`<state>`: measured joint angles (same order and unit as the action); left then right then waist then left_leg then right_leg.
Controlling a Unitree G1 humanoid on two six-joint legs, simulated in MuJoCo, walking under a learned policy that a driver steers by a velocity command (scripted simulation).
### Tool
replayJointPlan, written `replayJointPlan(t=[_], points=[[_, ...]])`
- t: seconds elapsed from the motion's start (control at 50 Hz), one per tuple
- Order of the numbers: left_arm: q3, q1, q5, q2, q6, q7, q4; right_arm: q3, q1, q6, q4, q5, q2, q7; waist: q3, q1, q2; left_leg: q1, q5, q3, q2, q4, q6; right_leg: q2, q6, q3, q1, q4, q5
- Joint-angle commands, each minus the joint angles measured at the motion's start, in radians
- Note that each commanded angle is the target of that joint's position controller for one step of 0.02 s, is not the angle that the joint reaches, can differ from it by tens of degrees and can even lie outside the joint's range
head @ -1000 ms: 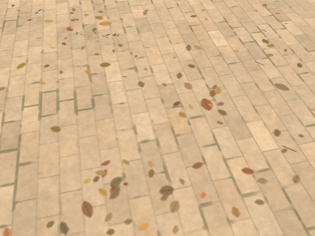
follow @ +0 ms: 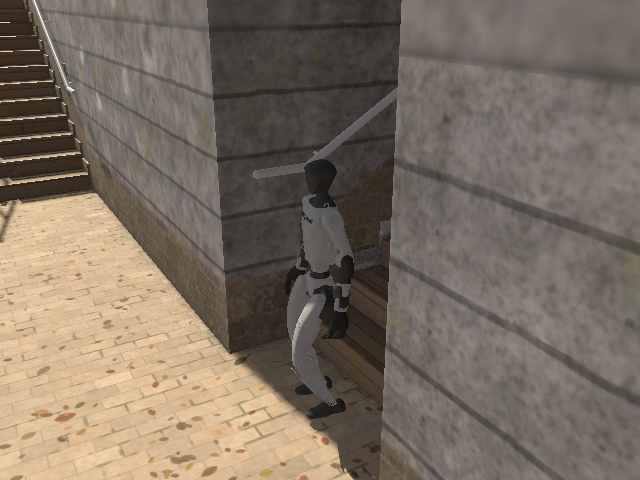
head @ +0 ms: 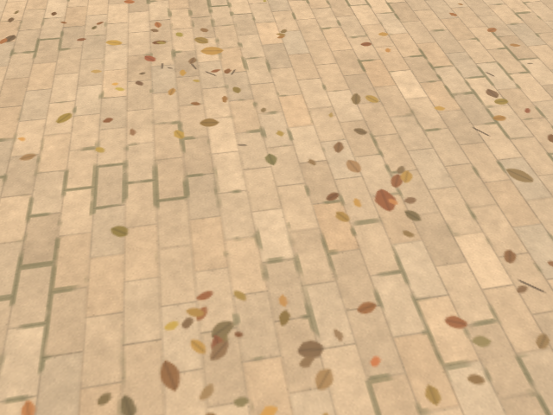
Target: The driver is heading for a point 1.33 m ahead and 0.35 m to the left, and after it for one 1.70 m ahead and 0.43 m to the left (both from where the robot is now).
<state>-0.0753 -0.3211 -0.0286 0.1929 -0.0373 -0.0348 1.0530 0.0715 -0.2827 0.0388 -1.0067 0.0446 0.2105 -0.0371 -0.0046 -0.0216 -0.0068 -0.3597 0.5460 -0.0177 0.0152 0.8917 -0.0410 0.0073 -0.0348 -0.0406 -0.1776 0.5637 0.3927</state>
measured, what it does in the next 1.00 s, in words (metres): walks ahead: left foot, then right foot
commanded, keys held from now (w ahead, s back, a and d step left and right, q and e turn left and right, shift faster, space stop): w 1.00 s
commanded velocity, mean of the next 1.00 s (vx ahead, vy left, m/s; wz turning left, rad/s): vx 0.45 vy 0.00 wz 0.00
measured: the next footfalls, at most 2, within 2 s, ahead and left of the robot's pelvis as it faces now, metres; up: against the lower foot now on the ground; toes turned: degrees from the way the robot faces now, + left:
left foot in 0.10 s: +0.08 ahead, +0.14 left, +0.00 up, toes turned +2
right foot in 0.60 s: +0.44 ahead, -0.06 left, +0.00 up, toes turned -1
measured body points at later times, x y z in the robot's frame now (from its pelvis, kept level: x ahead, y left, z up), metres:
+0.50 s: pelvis +0.19 +0.05 +0.01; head +0.22 +0.07 +0.46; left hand +0.43 +0.27 -0.10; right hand +0.09 -0.18 -0.13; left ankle +0.04 +0.14 -0.73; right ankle +0.39 -0.08 -0.69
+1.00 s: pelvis +0.48 +0.05 +0.01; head +0.50 +0.05 +0.46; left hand +0.45 +0.31 -0.13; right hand +0.68 -0.19 -0.09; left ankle +0.67 +0.21 -0.68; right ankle +0.41 -0.06 -0.73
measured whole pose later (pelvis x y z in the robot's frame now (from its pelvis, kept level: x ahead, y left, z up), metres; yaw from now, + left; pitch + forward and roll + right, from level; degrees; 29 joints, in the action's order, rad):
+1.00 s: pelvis +0.48 +0.05 +0.01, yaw +1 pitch +2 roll -3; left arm -0.05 -0.35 -0.02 0.24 -0.09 0.00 1.02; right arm 0.05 -0.04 0.09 -0.87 0.02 0.24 0.00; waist 0.01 -0.08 0.04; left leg -0.65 -0.05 0.03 0.12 0.61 -0.01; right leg 0.06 -0.04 0.04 -0.02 0.22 0.23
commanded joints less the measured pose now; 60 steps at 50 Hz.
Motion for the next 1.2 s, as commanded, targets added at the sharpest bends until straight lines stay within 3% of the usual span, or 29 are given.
replayJointPlan(t=[0.02,0.08,0.1,0.12,0.14,0.16,0.2,0.28,0.4,0.52,0.56,0.58,0.6,0.62,0.64,0.66,0.7,0.74,0.78,0.82,0.92,1.0,1.06,1.1,1.12,1.14,1.16,1.18,1.2], points=[[-0.026,0.045,-0.010,0.161,-0.025,-0.007,-0.058,0.016,0.101,0.056,0.101,-0.004,0.081,0.022,0.130,0.003,-0.144,-0.213,-0.023,0.053,0.079,-0.110,-0.038,-0.284,-0.170,-0.370,-0.011,-0.319,0.186],[-0.021,0.089,0.002,0.151,-0.006,0.001,-0.065,0.036,-0.179,0.048,-0.031,-0.012,0.058,0.036,0.025,0.131,-0.066,0.349,-0.290,-0.142,-0.086,-0.264,0.014,-0.119,-0.089,-0.098,-0.327,-0.125,0.079],[-0.005,0.118,0.009,0.111,-0.017,0.006,-0.079,0.046,-0.297,0.047,-0.056,-0.015,0.077,0.035,0.000,0.191,0.054,0.455,-0.242,-0.029,-0.025,-0.329,-0.008,-0.064,-0.048,-0.015,-0.408,0.141,-0.072],[0.017,0.131,0.015,0.021,-0.036,0.010,-0.118,0.058,-0.386,0.054,-0.052,-0.030,0.191,0.035,-0.033,0.185,0.393,0.520,-0.124,0.526,0.276,-0.586,-0.146,0.047,0.015,0.070,-0.613,0.575,0.118],[0.007,0.116,-0.023,0.055,-0.061,0.014,-0.140,0.034,-0.363,0.069,-0.045,-0.052,0.166,0.052,-0.033,0.138,0.357,0.497,0.101,0.896,0.405,-0.754,-0.278,0.055,-0.009,-0.056,-0.727,0.734,0.197],[0.003,0.157,-0.049,0.086,-0.075,0.015,-0.151,0.022,-0.262,0.081,-0.025,-0.045,0.148,0.055,0.094,0.100,0.212,0.451,0.145,0.840,0.419,-0.741,-0.274,-0.020,-0.037,-0.068,-0.850,0.802,0.107],[0.000,0.154,-0.013,0.102,-0.075,0.008,-0.132,0.000,-0.094,0.088,0.029,-0.045,0.115,0.062,0.110,0.043,0.048,0.318,-0.106,0.532,0.313,-0.696,-0.177,-0.104,-0.059,-0.058,-0.752,0.692,-0.134],[-0.010,0.156,0.016,0.095,-0.046,0.024,-0.126,-0.019,-0.168,0.072,-0.004,-0.044,0.078,0.042,0.059,0.035,0.103,0.292,-0.600,0.215,0.196,-0.708,-0.117,-0.103,-0.018,0.010,-0.599,0.474,-0.303],[0.016,0.427,0.007,0.048,-0.051,0.048,-0.227,-0.018,-0.232,0.056,-0.029,-0.037,0.111,0.002,0.094,0.083,0.091,0.283,-0.676,0.097,0.162,-0.760,-0.092,-0.039,0.010,0.069,-0.510,0.084,-0.505],[0.026,0.538,0.000,0.074,-0.065,0.079,-0.283,-0.002,-0.265,0.047,-0.066,-0.029,0.120,0.010,0.128,0.087,0.092,0.454,-0.805,0.091,0.230,-0.686,-0.115,-0.027,-0.040,0.080,-0.494,-0.049,-0.405],[0.007,0.449,0.002,0.117,-0.072,0.082,-0.268,0.007,-0.234,0.038,-0.055,-0.036,0.148,0.013,0.047,0.025,0.132,0.495,-1.161,0.078,0.232,-0.544,-0.098,0.028,-0.077,0.120,-0.329,-0.061,-0.313],[-0.014,0.304,0.004,0.157,-0.074,0.079,-0.226,0.008,-0.209,0.031,-0.045,-0.039,0.155,0.017,-0.039,-0.048,0.150,0.470,-1.315,0.057,0.204,-0.388,-0.083,0.059,-0.109,0.141,-0.139,-0.082,-0.324],[-0.035,0.096,0.007,0.207,-0.073,0.074,-0.172,0.003,-0.164,0.033,-0.020,-0.046,0.153,0.023,-0.163,-0.139,0.145,0.284,-1.231,0.051,0.171,-0.157,-0.058,-0.015,-0.164,0.051,0.192,-0.042,-0.389],[-0.058,-0.088,0.038,0.300,-0.063,0.064,-0.140,-0.024,-0.238,0.049,0.000,-0.048,0.059,0.036,-0.351,-0.130,-0.064,-0.132,-0.726,0.008,0.015,0.269,0.010,-0.295,-0.321,-0.381,0.629,-0.048,-0.304],[-0.038,-0.115,0.027,0.250,-0.052,0.062,-0.120,-0.037,-0.280,0.079,-0.027,-0.032,0.033,0.050,-0.473,-0.113,-0.193,-0.271,0.003,0.147,-0.086,0.501,0.006,-0.424,-0.393,-0.731,0.699,-0.225,-0.206],[-0.020,-0.008,0.014,0.193,-0.051,0.062,-0.131,-0.011,-0.186,0.098,0.005,-0.003,0.120,0.054,-0.289,-0.102,-0.150,-0.375,-0.032,0.172,-0.015,0.553,-0.014,-0.375,-0.338,-0.599,0.550,-0.266,-0.137],[0.005,0.177,0.020,0.119,-0.066,0.068,-0.169,0.001,-0.034,0.099,0.051,-0.001,0.136,0.038,-0.064,-0.026,0.005,-0.337,-0.189,0.106,0.085,0.425,-0.020,-0.287,-0.257,-0.330,0.187,-0.343,-0.248],[0.022,0.206,0.030,0.080,-0.078,0.072,-0.158,0.008,-0.067,0.073,0.054,-0.020,0.097,0.022,-0.027,0.037,-0.027,-0.213,-0.248,0.107,0.127,0.326,-0.013,-0.226,-0.224,-0.215,0.010,-0.399,-0.315],[0.017,0.165,0.027,0.112,-0.082,0.066,-0.133,0.004,-0.066,0.058,0.067,-0.024,0.060,0.016,0.006,0.052,-0.051,-0.209,-0.266,0.088,0.141,0.247,0.007,-0.217,-0.238,-0.165,-0.066,-0.442,-0.332],[0.009,0.125,0.029,0.155,-0.082,0.049,-0.117,0.007,0.020,0.053,0.107,-0.034,0.079,0.011,0.040,0.044,-0.042,-0.270,-0.360,0.074,0.150,0.136,0.032,-0.214,-0.241,-0.132,-0.082,-0.470,-0.336],[0.004,0.030,0.014,0.190,-0.073,0.032,-0.093,-0.009,0.218,0.058,0.165,-0.035,0.065,0.030,0.058,-0.015,-0.042,-0.226,-0.639,0.024,0.097,-0.226,0.041,-0.164,-0.179,-0.032,-0.044,-0.456,-0.385],[-0.001,-0.053,0.001,0.201,-0.062,0.034,-0.055,-0.016,0.327,0.059,0.210,-0.021,0.087,0.050,0.077,-0.046,-0.051,-0.239,-0.602,0.031,0.079,-0.334,0.025,-0.223,-0.167,-0.054,0.093,-0.408,-0.347],[-0.010,-0.049,0.002,0.226,-0.043,0.029,-0.049,-0.007,0.306,0.069,0.225,-0.021,0.128,0.066,0.060,-0.008,-0.067,-0.179,-0.488,0.023,0.060,-0.381,-0.011,-0.267,-0.140,-0.074,0.181,-0.330,-0.418],[-0.003,-0.019,0.012,0.211,-0.031,0.028,-0.061,0.029,0.086,0.072,0.163,-0.026,0.194,0.063,-0.071,0.105,-0.052,0.121,-0.460,-0.017,0.012,-0.407,-0.056,-0.195,-0.096,-0.008,0.147,-0.062,-0.680],[0.016,-0.027,0.031,0.169,-0.029,0.026,-0.090,0.052,-0.105,0.072,0.123,-0.038,0.275,0.055,-0.228,0.162,0.064,0.419,-0.492,0.169,0.176,-0.388,-0.120,-0.126,-0.059,0.054,-0.034,0.261,-0.497],[0.053,-0.150,0.025,0.035,-0.053,0.035,-0.094,0.066,-0.171,0.065,0.097,-0.042,0.350,0.062,-0.341,0.102,0.351,0.746,-0.324,0.637,0.382,-0.518,-0.286,0.059,0.008,0.067,-0.440,0.605,0.089],[0.033,-0.113,0.004,0.139,-0.074,0.037,-0.078,0.037,-0.149,0.068,0.111,-0.041,0.246,0.065,-0.327,0.124,0.247,0.723,-0.332,0.722,0.381,-0.585,-0.279,0.025,0.001,-0.071,-0.547,0.741,0.187],[0.018,-0.029,-0.012,0.196,-0.086,0.038,-0.100,0.020,-0.047,0.072,0.136,-0.045,0.200,0.062,-0.194,0.106,0.174,0.590,-0.538,0.550,0.353,-0.569,-0.236,-0.018,-0.009,-0.066,-0.583,0.771,0.116],[0.018,0.010,-0.006,0.191,-0.084,0.030,-0.104,0.009,0.042,0.074,0.158,-0.051,0.175,0.063,-0.138,0.070,0.081,0.449,-0.776,0.401,0.316,-0.563,-0.215,-0.067,0.000,-0.040,-0.526,0.742,0.042]])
